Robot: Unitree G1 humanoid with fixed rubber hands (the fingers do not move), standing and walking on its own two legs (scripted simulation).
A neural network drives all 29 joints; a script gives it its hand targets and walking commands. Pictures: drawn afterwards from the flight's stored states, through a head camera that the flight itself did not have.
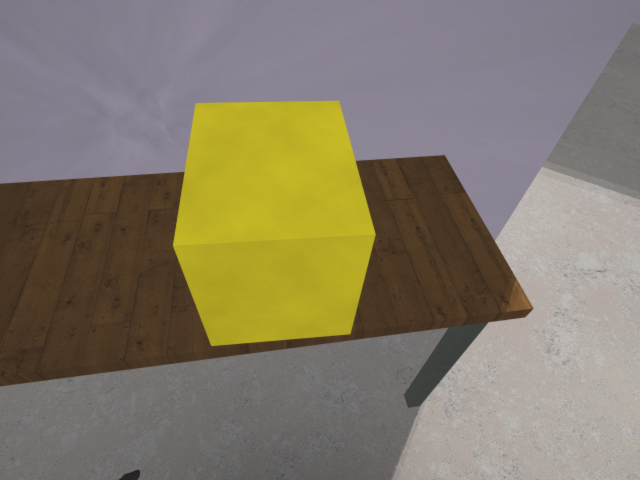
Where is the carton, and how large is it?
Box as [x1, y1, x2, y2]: [173, 101, 375, 345]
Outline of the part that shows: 338,101 228,102 195,104 173,246 211,345 350,333 375,234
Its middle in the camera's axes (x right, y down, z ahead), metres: -0.07 -0.03 +0.61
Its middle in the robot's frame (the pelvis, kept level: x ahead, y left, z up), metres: +0.48 +0.07 +0.01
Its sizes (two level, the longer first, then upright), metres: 0.283 0.224 0.253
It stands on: a table, 0.65 m high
